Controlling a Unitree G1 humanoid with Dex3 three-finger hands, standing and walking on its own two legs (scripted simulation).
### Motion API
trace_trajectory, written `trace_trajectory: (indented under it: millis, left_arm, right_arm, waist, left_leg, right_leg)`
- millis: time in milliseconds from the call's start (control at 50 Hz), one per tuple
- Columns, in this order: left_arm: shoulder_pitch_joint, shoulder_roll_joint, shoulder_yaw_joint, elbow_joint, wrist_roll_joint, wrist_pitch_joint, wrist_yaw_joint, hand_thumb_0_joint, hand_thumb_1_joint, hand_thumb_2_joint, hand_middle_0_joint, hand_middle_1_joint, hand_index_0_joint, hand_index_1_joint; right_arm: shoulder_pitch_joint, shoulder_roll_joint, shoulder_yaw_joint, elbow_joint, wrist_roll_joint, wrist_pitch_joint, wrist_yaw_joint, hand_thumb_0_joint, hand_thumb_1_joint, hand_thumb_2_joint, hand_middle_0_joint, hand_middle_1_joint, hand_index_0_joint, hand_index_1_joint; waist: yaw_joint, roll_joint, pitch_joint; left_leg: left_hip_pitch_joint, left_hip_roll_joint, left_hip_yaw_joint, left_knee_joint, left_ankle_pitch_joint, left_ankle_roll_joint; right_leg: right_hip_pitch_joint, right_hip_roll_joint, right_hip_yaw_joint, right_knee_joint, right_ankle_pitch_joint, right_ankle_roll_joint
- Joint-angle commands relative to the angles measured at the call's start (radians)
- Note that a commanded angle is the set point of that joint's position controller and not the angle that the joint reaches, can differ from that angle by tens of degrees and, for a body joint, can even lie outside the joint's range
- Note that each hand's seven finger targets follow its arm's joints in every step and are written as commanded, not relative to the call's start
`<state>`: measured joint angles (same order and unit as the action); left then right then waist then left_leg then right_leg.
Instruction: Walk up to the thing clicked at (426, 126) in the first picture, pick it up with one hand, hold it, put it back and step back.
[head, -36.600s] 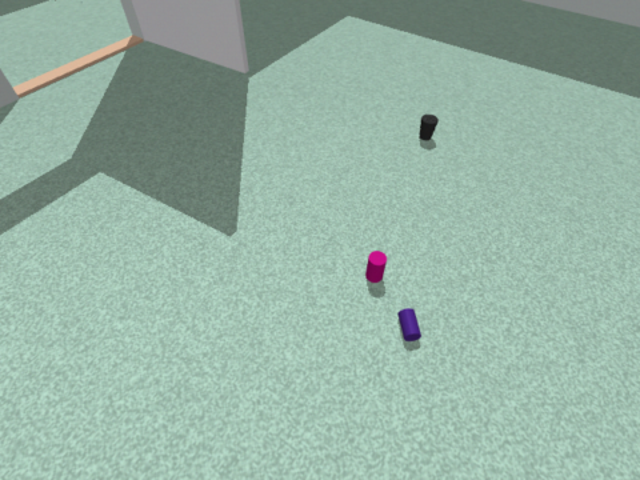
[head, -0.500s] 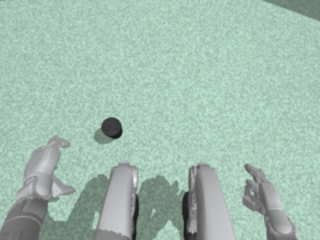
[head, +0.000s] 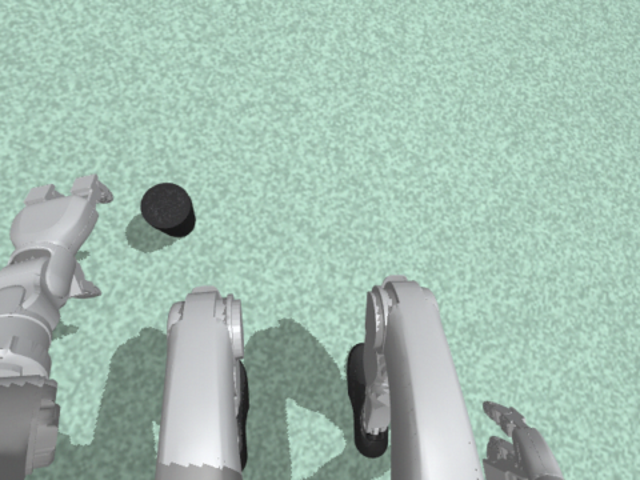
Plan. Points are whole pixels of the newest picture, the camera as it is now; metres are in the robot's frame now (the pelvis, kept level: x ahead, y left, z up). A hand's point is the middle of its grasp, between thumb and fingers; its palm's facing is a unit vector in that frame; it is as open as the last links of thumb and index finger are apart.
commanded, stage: rise first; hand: left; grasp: from above
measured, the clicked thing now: (173, 214) +0.49 +0.24 -0.35
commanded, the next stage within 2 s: approach in 1.10 s
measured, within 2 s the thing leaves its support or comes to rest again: neither
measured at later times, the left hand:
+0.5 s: hand (104, 230) +0.42 +0.30 -0.21, palm faces -0.47 -0.05 -0.88, open 14.1 cm
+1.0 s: hand (115, 223) +0.44 +0.30 -0.23, palm faces -0.46 -0.05 -0.89, open 14.2 cm
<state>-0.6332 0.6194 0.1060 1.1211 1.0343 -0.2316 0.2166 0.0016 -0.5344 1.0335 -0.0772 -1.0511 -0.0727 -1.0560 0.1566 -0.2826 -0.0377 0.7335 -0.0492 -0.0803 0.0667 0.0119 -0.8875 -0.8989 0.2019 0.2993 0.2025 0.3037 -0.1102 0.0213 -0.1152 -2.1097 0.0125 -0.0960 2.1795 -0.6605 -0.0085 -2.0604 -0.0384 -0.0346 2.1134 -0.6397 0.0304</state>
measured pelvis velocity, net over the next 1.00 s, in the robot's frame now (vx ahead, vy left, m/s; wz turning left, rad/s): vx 0.01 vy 0.00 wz -0.03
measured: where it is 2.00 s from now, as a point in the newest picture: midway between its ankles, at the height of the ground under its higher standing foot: (300, 427)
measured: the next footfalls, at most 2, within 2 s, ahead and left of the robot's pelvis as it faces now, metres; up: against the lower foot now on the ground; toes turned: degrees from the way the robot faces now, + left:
none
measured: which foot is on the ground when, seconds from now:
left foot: down 0.00-1.00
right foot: down 0.00-1.00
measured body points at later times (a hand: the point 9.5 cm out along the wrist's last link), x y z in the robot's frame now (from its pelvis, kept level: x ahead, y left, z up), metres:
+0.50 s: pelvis +0.00 +0.00 -0.04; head +0.23 +0.06 +0.34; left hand +0.44 +0.30 -0.15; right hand +0.09 -0.27 -0.16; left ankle +0.09 +0.12 -0.37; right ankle +0.11 -0.14 -0.37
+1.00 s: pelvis +0.01 +0.00 -0.06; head +0.25 +0.05 +0.32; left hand +0.46 +0.30 -0.18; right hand +0.08 -0.28 -0.17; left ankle +0.09 +0.12 -0.37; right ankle +0.11 -0.14 -0.37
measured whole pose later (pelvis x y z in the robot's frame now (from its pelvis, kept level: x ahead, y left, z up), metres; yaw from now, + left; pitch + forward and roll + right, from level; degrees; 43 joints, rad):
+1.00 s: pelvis +0.01 +0.00 -0.06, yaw -2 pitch +35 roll -7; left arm -0.84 0.70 0.13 1.37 1.28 -0.26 0.42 0.00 -0.54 1.01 -0.09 -1.02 -0.08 -1.02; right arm 0.13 -0.27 -0.01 0.76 -0.15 -0.05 0.13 0.01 -0.91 -0.90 0.20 0.30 0.20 0.30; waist -0.18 0.00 -0.07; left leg -2.28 0.01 -0.12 2.37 -0.71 -0.01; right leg -2.22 -0.03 -0.04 2.29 -0.68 0.04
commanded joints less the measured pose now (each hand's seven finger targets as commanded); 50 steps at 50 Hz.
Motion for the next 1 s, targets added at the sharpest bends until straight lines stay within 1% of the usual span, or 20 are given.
trace_trajectory:
  millis: [0,80,120,160,220,260,280,300,380,460,520,540,600,700,740,820,860,900,920,980]
  left_arm:
    - [-0.288,0.302,0.079,-0.106,0.059,-0.025,0.101,0.000,-0.562,1.036,-0.067,-0.989,-0.060,-0.995]
    - [-0.322,0.282,0.056,-0.030,0.113,-0.016,0.138,0.000,-0.562,1.032,-0.073,-0.966,-0.061,-0.977]
    - [-0.347,0.297,0.057,-0.026,0.127,-0.013,0.151,0.000,-0.555,1.023,-0.077,-0.964,-0.067,-0.974]
    - [-0.369,0.284,0.043,-0.017,0.141,-0.006,0.159,0.000,-0.555,1.021,-0.075,-0.973,-0.066,-0.981]
    - [-0.398,0.280,0.030,0.001,0.147,0.001,0.167,0.000,-0.536,1.003,-0.083,-0.978,-0.079,-0.981]
    - [-0.427,0.298,0.033,0.002,0.152,-0.001,0.173,0.000,-0.532,0.999,-0.079,-0.984,-0.078,-0.984]
    - [-0.423,0.305,0.038,0.018,0.160,-0.003,0.176,0.000,-0.533,0.998,-0.084,-0.977,-0.082,-0.979]
    - [-0.435,0.307,0.037,0.016,0.170,-0.004,0.179,0.000,-0.536,0.999,-0.076,-0.991,-0.077,-0.990]
    - [-0.447,0.307,0.030,0.058,0.190,-0.010,0.190,0.000,-0.533,0.995,-0.086,-0.984,-0.085,-0.985]
    - [-0.438,0.320,0.044,0.075,0.216,-0.017,0.204,0.000,-0.544,1.005,-0.080,-0.993,-0.078,-0.994]
    - [-0.453,0.318,0.040,0.073,0.224,-0.023,0.214,0.000,-0.544,1.002,-0.075,-1.003,-0.075,-1.002]
    - [-0.453,0.313,0.042,0.088,0.225,-0.025,0.215,0.000,-0.545,1.004,-0.073,-1.000,-0.073,-1.000]
    - [-0.440,0.331,0.054,0.086,0.228,-0.027,0.219,0.000,-0.547,1.004,-0.076,-1.004,-0.076,-1.003]
    - [-0.455,0.326,0.062,0.083,0.218,-0.027,0.234,0.000,-0.563,1.017,-0.069,-1.012,-0.066,-1.014]
    - [-0.463,0.346,0.067,0.082,0.221,-0.024,0.236,0.000,-0.557,1.008,-0.064,-1.029,-0.066,-1.026]
    - [-0.468,0.348,0.073,0.082,0.220,-0.024,0.243,0.000,-0.569,1.021,-0.064,-1.019,-0.061,-1.021]
    - [-0.469,0.353,0.070,0.089,0.222,-0.026,0.245,0.000,-0.562,1.011,-0.063,-1.029,-0.065,-1.027]
    - [-0.460,0.327,0.056,0.124,0.226,-0.023,0.245,0.000,-0.559,1.010,-0.067,-1.027,-0.068,-1.026]
    - [-0.480,0.345,0.061,0.119,0.229,-0.025,0.247,0.000,-0.557,1.009,-0.066,-1.026,-0.067,-1.025]
    - [-0.465,0.331,0.060,0.120,0.229,-0.020,0.249,0.000,-0.548,1.001,-0.065,-1.032,-0.070,-1.026]
  right_arm:
    - [0.128,-0.210,-0.067,-0.043,-0.007,-0.002,0.005,0.000,-0.903,-0.903,0.200,0.300,0.200,0.300]
    - [0.142,-0.219,-0.075,-0.023,-0.023,0.008,0.015,0.000,-0.903,-0.903,0.200,0.300,0.200,0.300]
    - [0.146,-0.220,-0.073,-0.016,-0.031,0.010,0.021,0.000,-0.905,-0.904,0.200,0.300,0.200,0.300]
    - [0.154,-0.223,-0.077,-0.014,-0.037,0.013,0.026,0.000,-0.906,-0.904,0.200,0.300,0.200,0.300]
    - [0.148,-0.225,-0.082,-0.012,-0.045,0.015,0.029,0.000,-0.908,-0.904,0.200,0.300,0.200,0.300]
    - [0.145,-0.218,-0.077,-0.009,-0.051,0.015,0.030,0.000,-0.907,-0.904,0.200,0.300,0.200,0.300]
    - [0.149,-0.221,-0.075,-0.007,-0.056,0.016,0.032,0.000,-0.907,-0.904,0.200,0.300,0.200,0.300]
    - [0.151,-0.218,-0.073,-0.006,-0.057,0.018,0.032,0.000,-0.906,-0.903,0.200,0.300,0.200,0.300]
    - [0.144,-0.220,-0.062,0.003,-0.061,0.018,0.036,0.000,-0.908,-0.904,0.200,0.300,0.200,0.300]
    - [0.153,-0.222,-0.056,0.004,-0.066,0.021,0.042,0.000,-0.909,-0.904,0.200,0.300,0.200,0.300]
    - [0.151,-0.218,-0.057,0.005,-0.070,0.024,0.045,0.000,-0.908,-0.904,0.200,0.300,0.200,0.300]
    - [0.159,-0.218,-0.055,0.005,-0.073,0.025,0.047,0.000,-0.908,-0.903,0.200,0.300,0.200,0.300]
    - [0.163,-0.217,-0.057,0.006,-0.076,0.027,0.050,0.000,-0.909,-0.903,0.200,0.300,0.200,0.300]
    - [0.170,-0.218,-0.060,0.007,-0.085,0.026,0.053,0.000,-0.910,-0.904,0.199,0.300,0.200,0.300]
    - [0.170,-0.223,-0.062,0.009,-0.085,0.025,0.054,0.000,-0.911,-0.904,0.199,0.300,0.200,0.300]
    - [0.177,-0.222,-0.058,0.015,-0.091,0.026,0.055,0.000,-0.910,-0.904,0.200,0.300,0.200,0.300]
    - [0.167,-0.218,-0.058,0.017,-0.089,0.026,0.055,0.000,-0.911,-0.904,0.199,0.300,0.200,0.300]
    - [0.169,-0.214,-0.053,0.019,-0.090,0.026,0.055,0.000,-0.911,-0.904,0.199,0.300,0.200,0.300]
    - [0.167,-0.220,-0.056,0.021,-0.089,0.026,0.056,0.000,-0.910,-0.904,0.199,0.300,0.200,0.300]
    - [0.169,-0.222,-0.053,0.021,-0.093,0.027,0.057,0.000,-0.909,-0.903,0.199,0.300,0.200,0.300]
  waist:
    - [0.008,0.167,-0.639]
    - [-0.018,0.183,-0.615]
    - [-0.017,0.212,-0.626]
    - [-0.026,0.216,-0.644]
    - [-0.042,0.206,-0.626]
    - [-0.043,0.194,-0.630]
    - [-0.054,0.186,-0.623]
    - [-0.045,0.187,-0.631]
    - [-0.055,0.184,-0.587]
    - [-0.052,0.198,-0.619]
    - [-0.057,0.212,-0.624]
    - [-0.067,0.192,-0.624]
    - [-0.058,0.184,-0.630]
    - [-0.069,0.180,-0.638]
    - [-0.068,0.190,-0.635]
    - [-0.073,0.180,-0.649]
    - [-0.065,0.198,-0.643]
    - [-0.073,0.181,-0.620]
    - [-0.076,0.195,-0.618]
    - [-0.076,0.200,-0.629]
  left_leg:
    - [0.470,-0.031,0.061,-0.236,0.121,0.029]
    - [0.463,-0.029,0.053,-0.217,0.123,0.027]
    - [0.475,-0.027,0.046,-0.214,0.118,0.026]
    - [0.491,-0.024,0.041,-0.211,0.124,0.023]
    - [0.472,-0.023,0.041,-0.204,0.077,0.027]
    - [0.440,-0.025,0.052,-0.177,0.071,0.034]
    - [0.424,-0.027,0.052,-0.171,0.073,0.037]
    - [0.416,-0.029,0.056,-0.165,0.073,0.037]
    - [0.394,-0.026,0.043,-0.157,0.062,0.038]
    - [0.407,-0.028,0.046,-0.137,0.119,0.035]
    - [0.399,-0.030,0.057,-0.119,0.130,0.037]
    - [0.390,-0.029,0.055,-0.111,0.140,0.039]
    - [0.374,-0.032,0.064,-0.101,0.139,0.042]
    - [0.368,-0.031,0.072,-0.087,0.128,0.044]
    - [0.367,-0.029,0.071,-0.081,0.130,0.044]
    - [0.347,-0.030,0.075,-0.063,0.155,0.046]
    - [0.337,-0.030,0.076,-0.065,0.144,0.045]
    - [0.334,-0.030,0.072,-0.065,0.137,0.044]
    - [0.325,-0.032,0.074,-0.062,0.132,0.045]
    - [0.350,-0.030,0.070,-0.057,0.162,0.043]
  right_leg:
    - [0.248,0.033,-0.069,-0.184,0.114,-0.065]
    - [0.192,0.031,-0.079,-0.158,0.119,-0.062]
    - [0.180,0.029,-0.086,-0.141,0.115,-0.061]
    - [0.169,0.029,-0.092,-0.130,0.119,-0.061]
    - [0.151,0.030,-0.092,-0.130,0.087,-0.061]
    - [0.164,0.035,-0.088,-0.132,0.085,-0.060]
    - [0.172,0.033,-0.089,-0.129,0.090,-0.057]
    - [0.170,0.035,-0.086,-0.126,0.088,-0.059]
    - [0.122,0.033,-0.094,-0.104,0.080,-0.057]
    - [0.131,0.035,-0.095,-0.078,0.124,-0.056]
    - [0.138,0.038,-0.093,-0.076,0.138,-0.056]
    - [0.143,0.039,-0.096,-0.070,0.147,-0.054]
    - [0.160,0.039,-0.091,-0.072,0.148,-0.056]
    - [0.163,0.040,-0.089,-0.076,0.141,-0.056]
    - [0.159,0.039,-0.089,-0.068,0.144,-0.056]
    - [0.183,0.040,-0.086,-0.062,0.172,-0.053]
    - [0.173,0.043,-0.085,-0.057,0.162,-0.057]
    - [0.156,0.044,-0.089,-0.059,0.153,-0.058]
    - [0.155,0.044,-0.088,-0.057,0.151,-0.059]
    - [0.156,0.042,-0.091,-0.048,0.175,-0.054]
